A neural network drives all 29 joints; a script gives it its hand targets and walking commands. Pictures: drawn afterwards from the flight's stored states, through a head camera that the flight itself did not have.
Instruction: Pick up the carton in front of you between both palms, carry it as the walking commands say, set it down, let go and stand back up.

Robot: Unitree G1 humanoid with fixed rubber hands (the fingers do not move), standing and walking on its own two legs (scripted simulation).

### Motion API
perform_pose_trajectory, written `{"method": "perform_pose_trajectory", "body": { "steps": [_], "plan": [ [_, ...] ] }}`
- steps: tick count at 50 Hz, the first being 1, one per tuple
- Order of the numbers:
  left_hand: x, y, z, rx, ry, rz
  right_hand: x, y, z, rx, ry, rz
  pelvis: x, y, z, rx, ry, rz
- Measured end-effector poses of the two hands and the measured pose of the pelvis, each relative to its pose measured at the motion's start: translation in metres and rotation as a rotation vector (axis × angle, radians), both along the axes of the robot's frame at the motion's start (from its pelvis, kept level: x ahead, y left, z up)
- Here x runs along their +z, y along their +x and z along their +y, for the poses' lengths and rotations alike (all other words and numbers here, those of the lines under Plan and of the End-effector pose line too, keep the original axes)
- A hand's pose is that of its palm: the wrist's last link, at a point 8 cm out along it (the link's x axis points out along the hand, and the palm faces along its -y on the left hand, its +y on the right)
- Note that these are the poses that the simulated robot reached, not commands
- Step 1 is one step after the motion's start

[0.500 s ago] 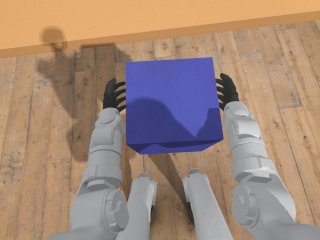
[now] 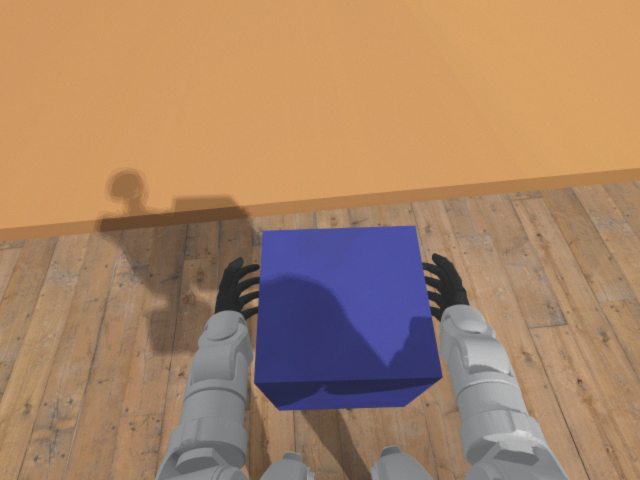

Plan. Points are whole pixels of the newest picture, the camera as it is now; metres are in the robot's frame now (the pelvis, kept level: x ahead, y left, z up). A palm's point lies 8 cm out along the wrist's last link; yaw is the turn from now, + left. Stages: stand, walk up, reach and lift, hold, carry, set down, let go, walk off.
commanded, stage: reach and lift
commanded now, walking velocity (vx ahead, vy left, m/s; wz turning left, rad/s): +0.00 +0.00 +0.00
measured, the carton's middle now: (340, 327) +0.34 -0.01 -0.10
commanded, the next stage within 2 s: hold in 1.36 s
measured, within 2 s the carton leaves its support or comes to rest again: neither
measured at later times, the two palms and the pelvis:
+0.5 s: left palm (201, 305) +0.30 +0.15 +0.08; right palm (477, 300) +0.30 -0.15 +0.07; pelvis +0.01 +0.00 +0.05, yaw +0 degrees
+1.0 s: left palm (200, 295) +0.31 +0.15 +0.09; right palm (479, 289) +0.30 -0.15 +0.08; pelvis +0.01 +0.00 +0.06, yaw +0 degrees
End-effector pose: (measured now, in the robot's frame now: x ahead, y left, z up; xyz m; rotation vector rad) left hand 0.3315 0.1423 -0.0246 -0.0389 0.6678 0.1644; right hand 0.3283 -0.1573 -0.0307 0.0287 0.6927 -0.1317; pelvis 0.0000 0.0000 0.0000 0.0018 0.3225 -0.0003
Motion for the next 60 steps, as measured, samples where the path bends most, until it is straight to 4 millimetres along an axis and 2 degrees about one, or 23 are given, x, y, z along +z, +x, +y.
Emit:
{"method": "perform_pose_trajectory", "body": {
  "steps": [10, 15, 19, 27, 35, 60],
  "plan": [
    [0.058, -0.014, 0.004, -0.015, 0.009, -0.009, 0.06, -0.015, 0.004, 0.0, -0.009, -0.009, 0.038, 0.017, 0.0, -0.004, -0.002, -0.175],
    [0.086, -0.02, 0.007, -0.03, 0.02, -0.023, 0.088, -0.022, 0.007, 0.001, -0.019, -0.023, 0.049, 0.02, 0.0, -0.001, -0.003, -0.265],
    [0.1, -0.024, 0.007, -0.041, 0.032, -0.018, 0.102, -0.027, 0.007, 0.015, -0.038, -0.018, 0.053, 0.018, 0.0, 0.0, -0.004, -0.323],
    [0.1, -0.032, 0.006, -0.047, 0.036, 0.019, 0.103, -0.034, 0.006, 0.015, -0.038, 0.019, 0.053, 0.006, 0.0, -0.003, -0.004, -0.375],
    [0.105, -0.03, 0.006, -0.039, 0.031, 0.001, 0.107, -0.032, 0.005, 0.013, -0.031, 0.0, 0.053, 0.0, -0.001, -0.003, -0.003, -0.381],
    [0.117, -0.023, 0.006, -0.058, 0.056, 0.004, 0.119, -0.025, 0.006, 0.032, -0.059, 0.002, 0.059, 0.019, -0.002, 0.0, -0.003, -0.395]
  ]
}}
